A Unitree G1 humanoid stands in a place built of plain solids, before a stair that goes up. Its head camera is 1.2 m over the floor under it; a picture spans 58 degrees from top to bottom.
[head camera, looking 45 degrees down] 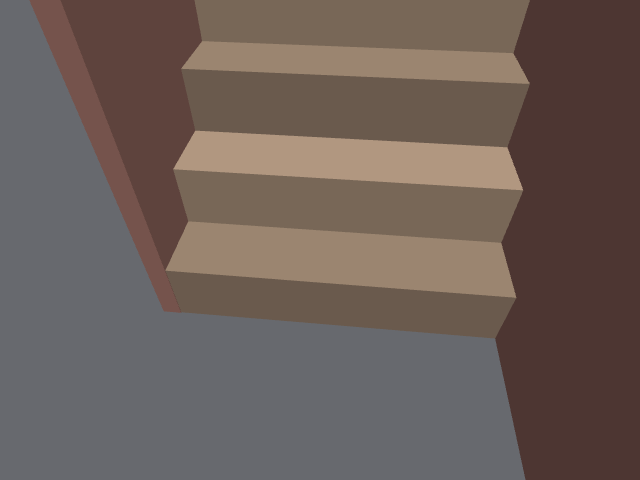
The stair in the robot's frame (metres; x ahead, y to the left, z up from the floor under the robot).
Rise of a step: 0.21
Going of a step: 0.22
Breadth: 1.03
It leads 6 degrees to the right of straight ahead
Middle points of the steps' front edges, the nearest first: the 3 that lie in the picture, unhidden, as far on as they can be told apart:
0.80 -0.05 0.21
1.02 -0.07 0.43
1.24 -0.09 0.64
